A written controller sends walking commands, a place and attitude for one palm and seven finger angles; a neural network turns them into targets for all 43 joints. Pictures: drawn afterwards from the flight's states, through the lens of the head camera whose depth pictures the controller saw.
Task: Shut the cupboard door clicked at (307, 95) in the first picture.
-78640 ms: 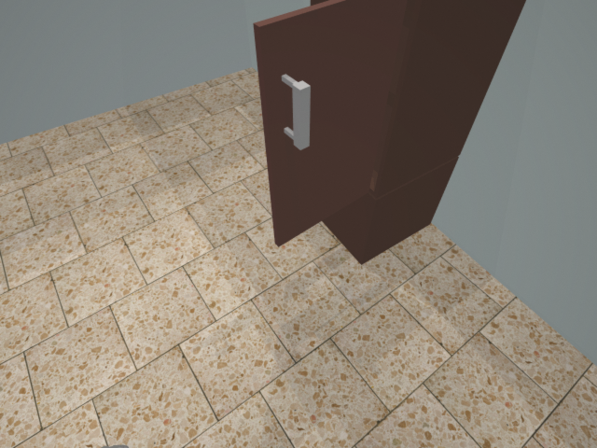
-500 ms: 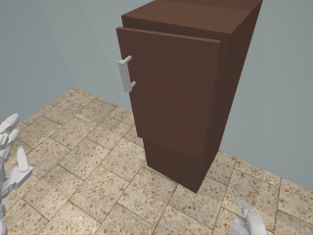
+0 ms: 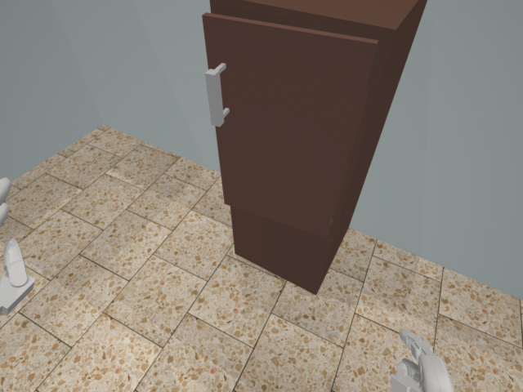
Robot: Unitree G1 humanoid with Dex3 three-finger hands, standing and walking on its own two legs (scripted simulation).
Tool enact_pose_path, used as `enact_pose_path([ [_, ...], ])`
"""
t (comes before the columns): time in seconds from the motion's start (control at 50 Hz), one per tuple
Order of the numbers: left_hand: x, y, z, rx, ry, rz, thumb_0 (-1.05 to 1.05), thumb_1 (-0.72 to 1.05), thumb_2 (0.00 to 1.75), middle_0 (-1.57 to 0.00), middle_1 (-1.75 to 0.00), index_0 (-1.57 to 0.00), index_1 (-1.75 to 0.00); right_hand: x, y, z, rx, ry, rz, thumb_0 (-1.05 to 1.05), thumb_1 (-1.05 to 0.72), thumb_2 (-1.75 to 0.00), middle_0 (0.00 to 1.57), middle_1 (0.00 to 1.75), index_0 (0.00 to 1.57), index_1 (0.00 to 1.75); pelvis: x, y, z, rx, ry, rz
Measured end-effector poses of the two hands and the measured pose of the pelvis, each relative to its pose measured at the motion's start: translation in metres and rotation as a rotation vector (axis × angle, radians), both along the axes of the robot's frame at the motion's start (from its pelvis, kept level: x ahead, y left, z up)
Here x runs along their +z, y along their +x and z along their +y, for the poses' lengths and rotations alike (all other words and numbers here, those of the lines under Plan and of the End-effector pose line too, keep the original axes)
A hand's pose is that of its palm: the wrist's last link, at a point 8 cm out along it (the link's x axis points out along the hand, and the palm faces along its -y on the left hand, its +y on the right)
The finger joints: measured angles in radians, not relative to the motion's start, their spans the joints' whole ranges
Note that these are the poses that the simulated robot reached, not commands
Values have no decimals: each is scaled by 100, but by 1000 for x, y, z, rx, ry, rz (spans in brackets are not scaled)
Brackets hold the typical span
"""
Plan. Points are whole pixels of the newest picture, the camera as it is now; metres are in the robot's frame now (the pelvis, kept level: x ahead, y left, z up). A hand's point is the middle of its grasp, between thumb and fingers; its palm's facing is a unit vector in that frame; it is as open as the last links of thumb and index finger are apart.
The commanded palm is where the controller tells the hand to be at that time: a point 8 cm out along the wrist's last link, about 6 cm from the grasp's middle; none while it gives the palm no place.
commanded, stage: step back with the hand held close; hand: left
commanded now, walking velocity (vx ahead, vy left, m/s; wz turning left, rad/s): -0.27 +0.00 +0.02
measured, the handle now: (219, 95) +0.72 +0.14 +0.10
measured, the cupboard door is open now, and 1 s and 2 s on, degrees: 7 7 7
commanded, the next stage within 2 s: stop stepping back and stand still in 0.54 s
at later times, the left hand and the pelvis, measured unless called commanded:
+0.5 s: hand out of the picture +0.08 +0.31 +0.18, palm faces +0.52 -0.76 -0.40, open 7.4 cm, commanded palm -0.01 +0.34 +0.18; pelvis -0.11 +0.02 -0.01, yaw +6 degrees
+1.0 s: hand out of the picture -0.06 +0.32 +0.19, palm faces +0.29 -0.86 -0.43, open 7.4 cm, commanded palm -0.12 +0.38 +0.18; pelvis -0.27 +0.08 +0.01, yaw -2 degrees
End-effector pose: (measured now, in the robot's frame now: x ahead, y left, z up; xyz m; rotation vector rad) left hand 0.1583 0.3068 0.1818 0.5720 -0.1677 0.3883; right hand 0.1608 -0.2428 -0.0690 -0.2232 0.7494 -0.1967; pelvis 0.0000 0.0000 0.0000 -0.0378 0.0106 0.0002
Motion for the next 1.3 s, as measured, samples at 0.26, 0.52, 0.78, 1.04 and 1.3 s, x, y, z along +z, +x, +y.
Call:
enact_pose_path([
  [0.26,3,-88,4,42,18,-87,2,88,90,-21,-30,-22,-30,-14,-50,20,117,-20,57,1,-90,-90,20,30,21,30,-7,-54,3,76,-12,-6],
  [0.52,16,-130,41,3,25,-233,2,89,90,-21,-30,-21,-30,-2,-94,53,132,-19,-35,1,-90,-90,20,30,21,30,-12,-118,25,112,-75,8],
  [0.78,1,-203,71,14,-77,-266,1,88,90,-21,-30,-22,-30,-3,-181,85,105,-29,-39,1,-90,-90,20,30,21,30,-16,-186,63,3,-8,-24],
  [1.04,32,-276,53,-203,50,-86,2,89,90,-21,-30,-21,-30,16,-326,87,-46,12,-5,1,-90,-90,20,30,21,30,10,-279,82,-34,-4,-23],
  [1.3,4,-321,109,28,-116,-194,1,89,90,-21,-30,-21,-30,-10,-392,93,-71,-71,84,1,-90,-90,20,30,21,29,0,-328,115,-18,47,-15],
])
